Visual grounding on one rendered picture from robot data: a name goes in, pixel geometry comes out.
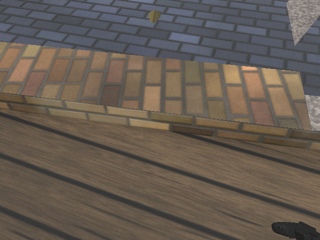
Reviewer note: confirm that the right robot hand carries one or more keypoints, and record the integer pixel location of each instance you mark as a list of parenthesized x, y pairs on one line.
[(298, 231)]

